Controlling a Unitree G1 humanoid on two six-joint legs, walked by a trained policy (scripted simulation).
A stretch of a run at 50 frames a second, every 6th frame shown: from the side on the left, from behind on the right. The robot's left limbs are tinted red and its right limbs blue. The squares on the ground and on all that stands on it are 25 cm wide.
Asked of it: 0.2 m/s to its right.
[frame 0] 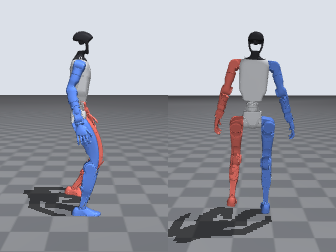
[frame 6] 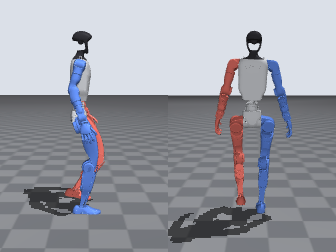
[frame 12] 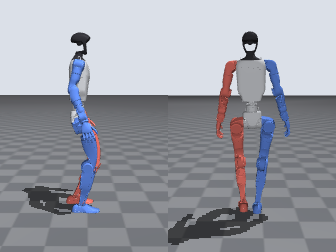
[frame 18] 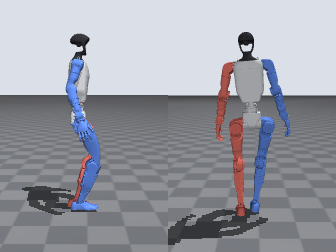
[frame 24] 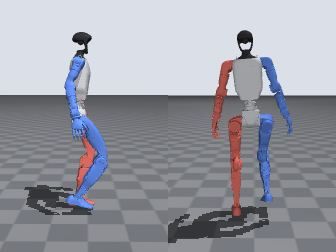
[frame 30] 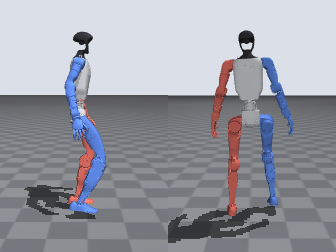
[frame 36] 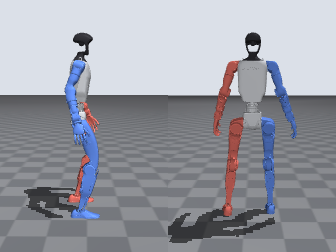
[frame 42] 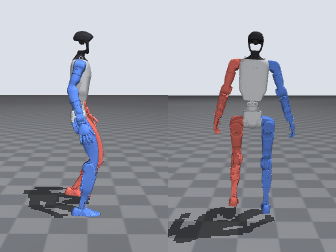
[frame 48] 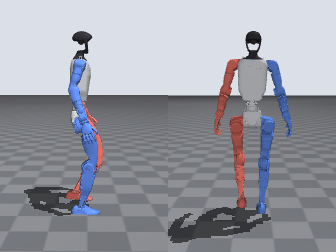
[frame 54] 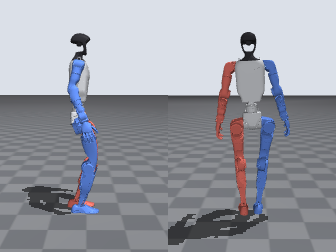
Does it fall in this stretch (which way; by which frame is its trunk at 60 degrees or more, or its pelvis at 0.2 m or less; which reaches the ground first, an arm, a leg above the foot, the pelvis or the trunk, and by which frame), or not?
no
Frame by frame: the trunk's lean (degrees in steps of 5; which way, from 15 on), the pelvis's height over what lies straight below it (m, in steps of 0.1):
0: 5, 0.8
6: 5, 0.8
12: 0, 0.8
18: 5, 0.8
24: 5, 0.8
30: 5, 0.8
36: 5, 0.8
42: 5, 0.8
48: 5, 0.8
54: 5, 0.8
